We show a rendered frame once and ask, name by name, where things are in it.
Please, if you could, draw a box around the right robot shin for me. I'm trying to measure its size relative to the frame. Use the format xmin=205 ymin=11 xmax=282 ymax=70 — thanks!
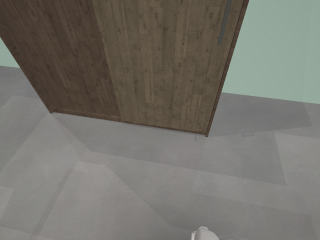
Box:
xmin=198 ymin=226 xmax=209 ymax=230

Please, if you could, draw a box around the robot right thigh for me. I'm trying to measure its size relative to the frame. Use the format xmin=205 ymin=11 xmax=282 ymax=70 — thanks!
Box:
xmin=190 ymin=229 xmax=219 ymax=240

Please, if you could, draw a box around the handle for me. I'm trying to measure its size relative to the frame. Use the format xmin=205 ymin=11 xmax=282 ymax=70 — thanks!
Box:
xmin=217 ymin=0 xmax=232 ymax=46

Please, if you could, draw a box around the wardrobe door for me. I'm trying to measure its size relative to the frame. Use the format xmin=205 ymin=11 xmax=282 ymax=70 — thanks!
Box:
xmin=0 ymin=0 xmax=121 ymax=116
xmin=92 ymin=0 xmax=244 ymax=133

